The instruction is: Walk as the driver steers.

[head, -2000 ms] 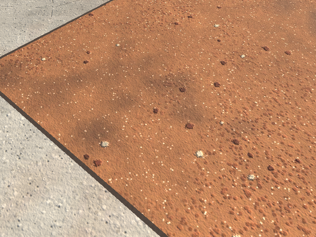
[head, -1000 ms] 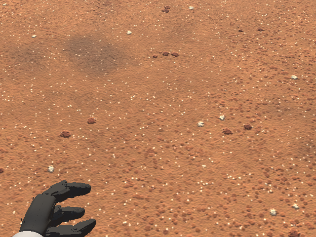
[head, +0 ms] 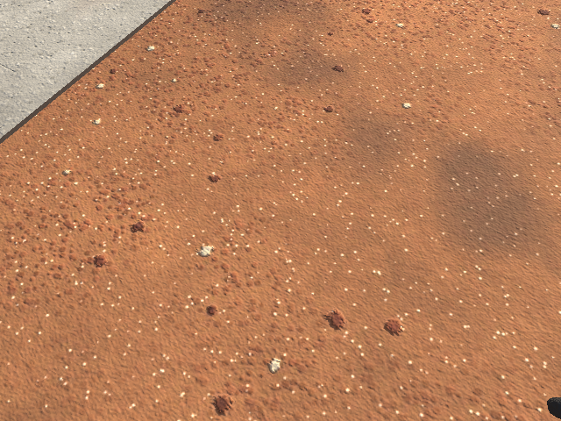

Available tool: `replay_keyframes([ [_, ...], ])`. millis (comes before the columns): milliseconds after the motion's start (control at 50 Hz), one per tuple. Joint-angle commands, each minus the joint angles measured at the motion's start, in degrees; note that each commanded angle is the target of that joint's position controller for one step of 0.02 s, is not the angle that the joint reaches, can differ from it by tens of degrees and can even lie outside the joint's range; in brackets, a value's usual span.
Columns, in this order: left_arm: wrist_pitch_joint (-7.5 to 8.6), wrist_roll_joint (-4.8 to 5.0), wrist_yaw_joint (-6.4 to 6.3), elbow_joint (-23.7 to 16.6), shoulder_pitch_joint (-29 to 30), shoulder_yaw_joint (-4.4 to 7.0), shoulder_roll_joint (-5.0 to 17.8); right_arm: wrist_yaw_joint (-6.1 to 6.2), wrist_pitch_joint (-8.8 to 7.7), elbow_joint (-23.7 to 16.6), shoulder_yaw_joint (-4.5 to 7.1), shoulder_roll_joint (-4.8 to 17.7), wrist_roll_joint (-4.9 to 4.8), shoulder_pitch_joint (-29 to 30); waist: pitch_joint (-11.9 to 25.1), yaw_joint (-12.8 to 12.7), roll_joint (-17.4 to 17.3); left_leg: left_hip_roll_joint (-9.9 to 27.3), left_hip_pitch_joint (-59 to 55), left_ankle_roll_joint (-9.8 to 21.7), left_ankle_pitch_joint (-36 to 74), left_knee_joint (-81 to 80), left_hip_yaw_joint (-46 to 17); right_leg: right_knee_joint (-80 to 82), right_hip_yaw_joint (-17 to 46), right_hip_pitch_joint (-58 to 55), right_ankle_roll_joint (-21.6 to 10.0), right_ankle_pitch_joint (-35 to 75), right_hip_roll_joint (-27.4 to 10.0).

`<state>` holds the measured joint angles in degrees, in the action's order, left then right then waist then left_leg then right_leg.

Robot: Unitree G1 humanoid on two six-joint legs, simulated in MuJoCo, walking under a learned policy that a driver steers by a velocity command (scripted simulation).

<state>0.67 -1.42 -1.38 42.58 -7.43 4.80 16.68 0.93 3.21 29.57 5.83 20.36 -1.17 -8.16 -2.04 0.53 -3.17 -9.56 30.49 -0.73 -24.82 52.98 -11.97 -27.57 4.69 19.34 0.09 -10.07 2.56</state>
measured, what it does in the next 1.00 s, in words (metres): steps on the spot, turning left: left foot, then right foot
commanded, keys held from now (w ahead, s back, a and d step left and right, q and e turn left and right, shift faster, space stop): q+shift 0.30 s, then shift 0.70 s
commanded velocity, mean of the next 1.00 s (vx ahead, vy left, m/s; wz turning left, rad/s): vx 0.00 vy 0.00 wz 0.52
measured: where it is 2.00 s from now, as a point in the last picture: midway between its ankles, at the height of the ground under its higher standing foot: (154, 420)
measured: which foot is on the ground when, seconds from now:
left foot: up 0.00-0.34, down 0.36-1.00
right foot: down 0.00-0.36, up 0.38-0.74, down 0.76-1.00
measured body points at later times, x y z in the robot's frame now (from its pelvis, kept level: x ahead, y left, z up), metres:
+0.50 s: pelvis +0.00 +0.04 +0.00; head +0.04 +0.09 +0.45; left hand +0.01 +0.37 -0.12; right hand +0.28 -0.14 -0.07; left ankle -0.03 +0.13 -0.73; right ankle +0.03 -0.11 -0.65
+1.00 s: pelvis +0.03 +0.03 +0.00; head +0.04 +0.02 +0.45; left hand +0.04 +0.32 -0.10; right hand +0.26 -0.13 -0.12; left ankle -0.03 +0.13 -0.73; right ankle +0.08 -0.08 -0.73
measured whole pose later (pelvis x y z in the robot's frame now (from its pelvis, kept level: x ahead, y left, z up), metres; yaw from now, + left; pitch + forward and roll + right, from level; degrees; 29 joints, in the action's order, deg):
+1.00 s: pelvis +0.03 +0.03 +0.00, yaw +29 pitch +0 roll +0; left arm 0.9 -0.8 -0.6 42.0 -9.6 1.3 12.5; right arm 0.6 1.2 42.1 1.9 13.2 1.0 -11.5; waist -0.7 0.5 -0.9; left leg -1.9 14.6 0.1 -17.0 31.7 -3.3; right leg -32.5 -1.1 14.5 0.1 -18.0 -1.1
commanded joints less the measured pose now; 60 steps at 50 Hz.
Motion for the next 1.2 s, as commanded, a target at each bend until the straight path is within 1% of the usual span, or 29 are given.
replay_keyframes([
  [20, 0.26, 0.75, -1.66, -7.7, 7.7, 0.84, 4.9, -0.37, -0.36, -1.1, 2.43, 7.8, 0.25, -5.7, 5.4, 2.4, 8.9, 7.0, 8.3, -3.0, 2.1, 20.5, 4.2, 10.0, 12.2, -9.1, -10.1, 3.2, -16.1],
  [80, -0.49, 0.31, -2.52, -6.8, 3.8, 0.79, 6.5, -0.82, -0.12, -2.9, 0.61, 4.0, -0.53, -2.4, 3.4, -0.4, 8.8, 10.4, 11.4, -4.2, 5.9, 19.2, 9.6, 10.7, 4.4, -10.9, -11.2, 10.0, -14.9],
  [160, -1.08, 0.03, -2.11, -5.8, -0.4, 1.72, 8.9, -0.98, -0.31, -4.7, -0.24, 2.5, -0.41, 1.7, 6.0, -3.6, 11.5, 14.2, 11.1, -5.6, 5.0, 9.7, 11.0, 10.3, 0.8, -18.0, -13.1, 13.9, -18.4],
  [260, -0.90, 0.93, -0.62, -5.7, 1.9, 2.93, 11.2, -1.67, 0.21, -3.7, -0.10, 2.3, -0.25, 0.4, 7.1, -2.3, 13.2, 14.2, -1.5, -3.2, 5.1, -3.8, 15.4, 9.2, -6.9, -13.5, -11.0, 14.6, -20.4],
  [340, -0.16, 3.34, 0.63, -4.2, 1.4, 3.11, 10.3, -2.01, 1.28, -2.0, 0.99, 2.2, -0.11, -3.1, 7.9, 0.6, 11.9, 10.8, -13.6, 1.7, 10.2, -22.4, 17.7, 0.5, -10.8, -11.8, -6.2, 13.2, -20.7],
  [360, -0.10, 3.28, 1.02, -2.7, -1.8, 2.44, 7.8, -1.36, 1.10, -0.4, 1.99, 4.3, 0.16, -7.1, 8.6, 1.7, 6.7, 9.8, -23.1, 4.1, 18.5, -28.9, 15.0, -7.2, -13.9, -5.8, -2.5, 9.4, -17.8],
  [380, -0.10, 0.89, 1.33, -4.5, -1.3, 1.24, 4.5, -0.36, 0.40, -0.5, 3.72, 11.2, 0.24, -10.6, 8.6, 1.7, -9.7, 23.3, -35.5, 9.2, 43.6, -30.4, -4.2, -25.7, -18.1, 12.4, 2.8, -15.7, -11.2],
  [400, 0.18, -0.22, 0.90, -7.7, 1.6, 0.81, 4.1, -0.48, -1.07, -2.3, 3.54, 14.5, 2.56, -7.4, 12.6, 1.0, -17.8, 34.6, -34.0, 21.4, 54.7, -29.1, -17.3, -39.4, -10.0, 23.8, 5.2, -29.4, -5.5],
  [420, 0.02, 0.96, 0.44, -7.4, 5.6, 1.64, 7.6, -1.15, -2.33, -2.1, 2.51, 10.0, 3.07, -8.1, 14.7, 5.1, -9.5, 32.3, -32.5, 21.7, 50.9, -30.4, -12.6, -45.0, -4.4, 23.2, 4.6, -27.1, -6.3],
  [440, -0.19, 2.02, 0.08, -7.3, 5.8, 1.62, 7.4, -1.05, -3.08, -0.8, 1.62, 8.2, 2.68, -6.5, 11.7, 3.2, -7.7, 28.7, -29.8, 18.1, 45.6, -30.2, -7.3, -44.6, -3.5, 23.2, 3.4, -22.4, -7.0],
  [460, -0.47, 1.63, -0.54, -6.0, 4.4, 1.60, 6.8, -0.62, -3.14, -0.6, 1.15, 6.4, 1.61, -3.4, 10.5, 1.4, -4.3, 25.4, -28.1, 14.8, 40.7, -29.9, -4.1, -42.0, -2.9, 22.6, 3.1, -17.9, -7.7],
  [480, -0.87, 1.08, -0.80, -5.5, 3.1, 1.73, 7.4, -0.28, -2.92, -0.7, 0.43, 5.0, 0.79, -0.7, 9.5, 0.1, -4.8, 24.2, -25.7, 13.6, 41.4, -30.0, -2.2, -41.0, -3.2, 20.9, 3.4, -14.6, -7.4],
  [540, -1.27, 1.40, -0.37, -4.0, -0.6, 1.22, 6.2, 0.39, -3.08, -0.3, -0.55, 4.0, 1.71, 1.2, 10.5, -1.7, -4.6, 22.2, -22.2, 13.7, 42.9, -30.9, 0.9, -37.6, -4.0, 14.3, 4.2, -9.2, -5.8],
  [600, -1.46, 1.39, -0.15, -4.3, 0.6, -0.07, 3.9, 0.62, -3.07, 0.9, -0.88, 3.5, 1.71, 1.2, 9.4, -0.7, -4.7, 21.7, -21.8, 13.6, 38.3, -30.9, 1.0, -26.1, -3.6, 10.4, 4.2, -8.5, -5.9],
  [700, -1.60, 1.67, 0.40, -4.9, 0.8, -0.33, 4.4, -0.29, -2.88, 3.2, -1.37, 3.1, 1.77, 0.8, 6.8, 0.6, -6.0, 22.2, -17.3, 14.6, 30.3, -30.4, -2.4, -13.8, -4.5, 1.9, 2.9, -10.9, -4.9],
  [740, -1.12, 1.44, 0.74, -4.2, -1.5, -0.70, 3.0, -0.48, -2.94, 4.0, -2.22, 1.3, 1.12, 2.2, 6.0, -1.7, -4.7, 20.3, -15.2, 12.4, 26.0, -28.6, -2.2, -1.7, -5.7, -4.8, 1.5, -2.7, -4.1],
  [760, -0.77, 0.57, 0.89, -4.0, -2.3, -0.94, 3.1, -0.51, -3.23, 4.9, -2.77, -0.1, 1.17, 0.6, 6.3, -2.0, -2.8, 18.2, -13.4, 9.7, 21.2, -28.0, -1.7, 3.8, -4.1, -9.9, 0.7, 5.6, -5.1],
  [780, -0.45, -0.33, 0.68, -4.5, -2.9, -0.65, 5.9, -0.51, -3.68, 5.3, -3.29, -1.7, 2.26, -1.2, 7.5, -0.4, 2.5, 14.4, -11.1, 6.1, 13.7, -24.4, 0.7, 4.1, 2.1, -14.3, -1.0, 18.3, -10.8],
  [800, -0.31, -0.05, 0.58, -4.3, -0.3, -0.20, 8.3, -0.84, -4.08, 5.9, -3.10, -2.1, 2.77, -5.7, 7.5, 4.5, 12.1, 9.8, -11.6, 3.3, 6.4, -24.0, 5.5, 2.1, 4.0, -11.5, -5.0, 18.4, -14.1],
  [820, -0.05, 0.57, 0.95, -4.9, 1.8, -0.99, 4.4, -0.60, -3.93, 6.5, -2.97, -0.8, 3.29, -3.5, 7.4, 2.7, 12.8, 10.1, -16.8, 1.3, 7.9, -24.6, 6.7, 3.9, 4.3, -5.8, -6.3, 7.6, -13.1],
  [840, 0.20, 0.51, 1.17, -5.0, 2.3, -1.36, 3.1, -0.48, -3.62, 6.4, -2.42, 0.6, 2.93, -0.7, 5.2, 1.4, 11.1, 9.9, -16.7, 1.3, 9.7, -24.8, 6.7, 3.9, 2.4, -4.5, -4.6, 1.4, -10.7],
  [880, 0.85, 0.52, 1.13, -4.8, 1.2, -1.30, 3.9, -0.14, -2.78, 6.5, -2.32, 0.1, 2.49, 0.9, 3.8, 0.0, 8.8, 10.0, -16.2, 2.2, 13.1, -24.5, 6.1, 3.1, 0.3, -4.1, -2.6, -0.5, -8.8],
  [1040, 0.87, 0.79, 0.25, -4.3, -1.2, -2.00, 2.4, -0.03, -3.10, 9.7, -2.30, -2.2, 2.01, -1.7, 4.2, -0.7, 3.7, 10.5, -16.2, 2.0, 17.7, -25.2, 5.4, 0.5, -1.7, -6.6, -2.5, 2.1, -7.3],
  [1060, 0.60, 1.05, 0.22, -3.5, -3.5, -1.58, 3.5, 0.09, -3.00, 10.9, -2.11, -2.0, 1.68, -4.1, 6.4, -1.1, 4.3, 8.5, -16.0, 2.5, 6.2, -23.5, 7.7, 1.0, -2.0, -7.9, -3.4, -9.5, -6.5],
  [1100, 0.34, 2.50, 0.17, -2.3, -8.3, -0.49, 6.5, -0.36, -3.78, 10.1, -1.45, -0.9, 0.70, -3.5, -0.1, -2.6, 7.6, 7.6, -4.8, 3.6, -12.7, -17.4, 10.1, 7.9, 8.1, -6.4, -8.6, -39.5, -11.9],
  [1120, 0.87, 2.88, 0.12, -1.5, -10.4, 0.11, 8.5, -0.73, -4.92, 8.9, -1.61, -2.2, -0.54, -2.0, -3.2, -2.6, 12.2, 7.7, 0.4, 3.6, -8.6, -10.6, 13.7, 14.6, 18.5, -7.3, -12.7, -48.3, -19.1],
  [1140, 1.67, 3.10, -0.02, -1.2, -10.8, 0.61, 9.8, -0.96, -6.05, 7.6, -1.66, -2.3, -1.30, 1.1, -6.9, -3.2, 14.0, 9.9, 4.2, 4.0, -4.3, -5.3, 12.7, 19.2, 26.9, -6.0, -15.9, -48.1, -24.5],
  [1160, 2.62, 2.70, -0.12, -1.0, -11.5, 0.65, 9.5, -1.09, -6.96, 6.8, -1.25, -1.0, -1.26, 3.3, -7.7, -4.1, 13.0, 12.4, 8.9, 4.6, -5.3, -0.2, 9.9, 20.9, 29.4, -7.8, -16.7, -43.2, -26.6],
  [1200, 3.90, 2.57, 0.19, -1.8, -10.0, 0.17, 7.6, -1.52, -8.28, 6.8, -1.28, -1.4, -1.05, 2.3, -3.8, -2.8, 9.9, 15.1, 13.3, 5.5, -3.1, 1.9, 8.7, 19.9, 25.3, -14.1, -14.7, -34.5, -24.9],
])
